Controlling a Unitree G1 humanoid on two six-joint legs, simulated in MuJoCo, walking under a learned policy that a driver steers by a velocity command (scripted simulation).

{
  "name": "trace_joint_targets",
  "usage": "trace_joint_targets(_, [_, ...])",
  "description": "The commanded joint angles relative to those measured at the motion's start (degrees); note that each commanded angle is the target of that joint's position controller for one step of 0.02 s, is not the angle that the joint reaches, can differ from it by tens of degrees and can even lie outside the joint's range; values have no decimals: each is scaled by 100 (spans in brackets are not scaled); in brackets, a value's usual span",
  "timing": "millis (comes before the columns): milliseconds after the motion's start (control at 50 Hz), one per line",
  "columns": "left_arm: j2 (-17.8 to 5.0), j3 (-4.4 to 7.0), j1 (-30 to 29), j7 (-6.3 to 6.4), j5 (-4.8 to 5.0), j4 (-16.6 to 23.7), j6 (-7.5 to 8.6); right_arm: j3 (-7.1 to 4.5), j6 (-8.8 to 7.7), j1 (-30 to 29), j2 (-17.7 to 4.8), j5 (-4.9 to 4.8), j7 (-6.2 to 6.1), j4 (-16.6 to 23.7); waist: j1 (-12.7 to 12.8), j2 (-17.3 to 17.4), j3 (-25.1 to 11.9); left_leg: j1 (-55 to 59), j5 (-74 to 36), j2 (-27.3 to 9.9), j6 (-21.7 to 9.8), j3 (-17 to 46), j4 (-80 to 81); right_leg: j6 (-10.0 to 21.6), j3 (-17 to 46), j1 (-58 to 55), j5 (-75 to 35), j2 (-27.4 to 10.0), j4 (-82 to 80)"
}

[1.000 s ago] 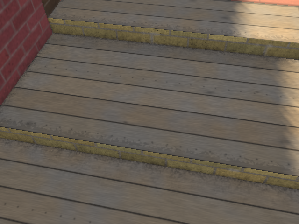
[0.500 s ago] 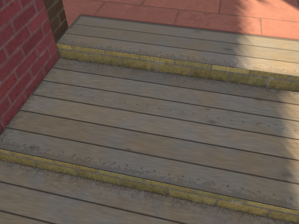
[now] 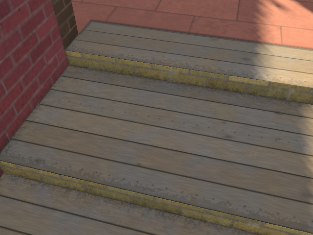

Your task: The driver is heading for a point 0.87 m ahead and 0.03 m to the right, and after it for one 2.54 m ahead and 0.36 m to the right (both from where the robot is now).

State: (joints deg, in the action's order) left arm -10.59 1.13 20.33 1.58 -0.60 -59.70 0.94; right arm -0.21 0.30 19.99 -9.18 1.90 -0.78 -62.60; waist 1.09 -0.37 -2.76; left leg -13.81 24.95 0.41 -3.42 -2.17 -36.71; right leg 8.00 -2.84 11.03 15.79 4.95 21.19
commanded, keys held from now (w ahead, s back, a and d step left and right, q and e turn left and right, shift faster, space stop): w+shift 0.24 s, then shift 0.76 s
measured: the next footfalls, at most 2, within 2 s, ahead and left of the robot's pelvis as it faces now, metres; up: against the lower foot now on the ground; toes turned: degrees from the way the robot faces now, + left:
left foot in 0.32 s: +0.15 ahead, +0.17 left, +0.00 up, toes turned +5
right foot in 0.72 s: +0.38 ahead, +0.00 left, +0.00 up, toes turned -3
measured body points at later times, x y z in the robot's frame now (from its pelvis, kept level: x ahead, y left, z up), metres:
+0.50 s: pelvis +0.15 +0.09 +0.00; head +0.16 +0.11 +0.45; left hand +0.23 +0.34 -0.15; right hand +0.17 -0.16 -0.13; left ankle +0.11 +0.17 -0.75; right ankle +0.14 -0.04 -0.67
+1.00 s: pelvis +0.27 +0.08 -0.01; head +0.28 +0.08 +0.44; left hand +0.30 +0.31 -0.17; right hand +0.29 -0.14 -0.17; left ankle +0.26 +0.20 -0.75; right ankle +0.34 +0.00 -0.75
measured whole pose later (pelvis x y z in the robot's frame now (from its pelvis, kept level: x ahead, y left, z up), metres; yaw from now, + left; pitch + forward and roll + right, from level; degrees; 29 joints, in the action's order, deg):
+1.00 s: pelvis +0.27 +0.08 -0.01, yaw +1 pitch -2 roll -1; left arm -8.8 0.4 14.1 2.3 -0.1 -61.0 1.2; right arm -0.4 0.6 14.4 -8.4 1.4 -2.3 -62.2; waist 0.1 1.2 2.7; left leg -10.7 16.1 -1.7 -0.2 0.4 -28.8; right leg 4.2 -5.8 15.0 7.5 2.8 24.2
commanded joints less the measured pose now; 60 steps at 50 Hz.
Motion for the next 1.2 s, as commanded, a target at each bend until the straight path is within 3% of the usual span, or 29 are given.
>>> trace_joint_targets(20, [-827,252,382,-60,-52,114,171,-150,-222,-946,-571,-6,178,770,115,-59,805,-2228,-341,-363,-28,245,-1435,688,3055,-415,2417,-2379,-1911])
trace_joint_targets(80, [-824,267,-62,-45,42,249,356,-242,-332,-626,-631,-52,305,749,-203,-271,222,-1662,-978,-314,77,60,-1447,361,1904,-264,1461,-1747,-1832])
trace_joint_targets(160, [-899,287,111,-54,38,234,391,-242,-251,-1198,-576,-68,304,1134,-65,-655,501,-1566,-1102,-333,228,-110,-548,454,1627,158,1700,-1755,-1842])
trace_joint_targets(240, [-1116,382,95,-131,40,341,459,-271,-306,-1446,-749,-96,282,1399,37,-528,652,-1095,-1045,-357,152,-288,414,549,1600,248,1656,-1937,-1729])
trace_joint_targets(300, [-1141,421,61,-155,-8,326,466,-317,-448,-407,-713,-48,206,1050,-342,-59,614,702,-1055,4,10,-603,1445,439,1069,935,1385,-1476,-824])
trace_joint_targets(320, [-863,334,-55,-165,-59,358,504,-408,-547,354,-922,-10,126,791,-644,327,326,1868,-852,-277,-73,-80,1697,260,610,1504,499,-1065,349])
trace_joint_targets(340, [-328,169,-314,-198,-41,615,542,-548,-614,1163,-1539,134,46,691,-937,1495,-59,2677,606,-1795,-364,2067,2678,-81,-122,2426,496,-413,2415])
trace_joint_targets(360, [-460,196,-377,-218,-94,743,552,-612,-561,1171,-1791,100,22,631,-704,1753,244,2541,541,-2439,-884,3477,3052,-128,-74,3502,1200,-164,3604])
trace_joint_targets(380, [-651,241,-460,-244,-140,687,530,-518,-571,631,-1397,69,41,773,-423,788,518,2050,-412,-2323,-1008,2956,2757,-106,362,3495,869,-636,4261])
trace_joint_targets(400, [-649,250,-443,-289,-71,611,519,-423,-620,160,-1090,19,100,905,-203,340,505,1658,-1487,-1998,-886,2235,2630,-179,455,3203,423,-801,4295])
trace_joint_targets(420, [-611,250,-329,-292,-41,540,482,-363,-651,-118,-942,-23,131,973,-29,270,453,1367,-2425,-1739,-723,1600,2639,-294,399,2849,203,-905,4090])
trace_joint_targets(500, [-415,220,-427,-276,-111,526,278,-234,-741,100,-769,-83,66,761,91,513,295,1112,-5854,-1312,-573,408,2256,-638,31,2269,-215,-723,3800])
trace_joint_targets(580, [-205,85,-1078,-193,-46,669,222,-173,-659,223,-719,-92,-15,569,-58,752,485,977,-6154,-1015,-451,-74,2156,-668,-241,1711,-654,-562,2104])
trace_joint_targets(640, [-294,66,-1003,-99,-35,574,217,-190,-600,427,-742,-84,-60,394,-132,870,419,1171,-6202,-1095,-455,12,1826,-508,-276,1159,-893,-453,1450])
trace_joint_targets(700, [-430,132,-148,-2,-80,221,339,-204,-551,204,-766,-187,-93,319,299,434,252,1129,-5731,-1003,-249,73,794,-277,-202,26,-1733,-372,330])
trace_joint_targets(720, [-742,203,214,32,-145,117,422,-192,-555,352,-741,-198,-105,336,345,19,-72,703,-4428,-752,-47,7,185,-190,320,-819,-3683,-941,331])
trace_joint_targets(740, [-1062,260,590,40,-210,65,441,-114,-502,920,-391,-291,-140,311,166,-752,-667,43,-1391,-215,117,-250,-991,436,1444,-1773,-6513,-2198,717])
trace_joint_targets(760, [-786,180,622,31,-56,36,389,-92,-327,1320,-140,-389,-154,76,150,-1146,-1233,12,1106,185,181,69,-1818,1288,2188,-1726,-7198,-2875,492])
trace_joint_targets(780, [-606,125,193,18,52,140,337,-133,-204,1015,-304,-215,-165,87,22,-766,-837,-171,1428,51,191,333,-2065,1268,2099,-1162,-5653,-2704,150])
trace_joint_targets(800, [-498,86,-233,44,53,228,286,-146,-161,565,-322,-63,-142,158,-35,-538,-276,-317,1236,-15,202,386,-2016,1054,1897,-584,-4338,-2436,-187])
trace_joint_targets(820, [-395,29,-496,91,15,263,241,-148,-126,331,-284,-20,-117,178,-158,-394,36,-257,942,-125,226,431,-1702,808,1640,-147,-3514,-2188,-444])
trace_joint_targets(860, [-339,-26,-708,166,-21,235,181,-101,-38,392,-132,-48,-111,92,-360,-496,199,147,538,-171,313,339,-859,449,1140,308,-2736,-1785,-675])
trace_joint_targets(920, [-490,8,-607,126,-6,127,145,-70,74,545,-91,-110,-178,-114,-337,-442,44,573,-138,-82,370,141,144,274,1014,287,-1517,-1607,-722])
trace_joint_targets(980, [-546,66,-650,82,79,50,30,-47,91,384,-190,-19,-166,-134,-335,-301,526,1054,-1418,-284,255,330,1416,-302,977,1113,1077,-1325,-969])
trace_joint_targets(1000, [-531,86,-575,66,77,31,-6,-49,49,292,-339,29,-163,-34,-236,-252,704,925,-1076,-575,208,654,1728,-496,973,1227,1280,-1217,-959])
trace_joint_targets(1020, [-329,69,-495,60,121,13,-70,-73,22,106,-495,-60,-160,-40,-81,348,1096,-91,-271,-602,123,798,1898,-585,690,790,791,-938,-898])
trace_joint_targets(1060, [-149,19,-269,45,31,-144,-64,-27,-104,-103,-298,-118,-161,-40,61,601,1037,-633,-220,-672,161,892,2283,-559,605,-238,-302,-922,-395])
trace_joint_targets(1120, [-270,39,-111,38,-5,-298,15,-36,-207,-35,-277,-138,-186,-53,58,263,769,-150,-926,-610,136,773,2196,-508,661,-364,-727,-1012,-344])
trace_joint_targets(1200, [-179,5,-144,57,31,-404,40,-34,-201,148,-228,-125,-188,-107,-21,114,774,102,-1129,-603,76,722,2151,-545,639,-231,-758,-1011,-391])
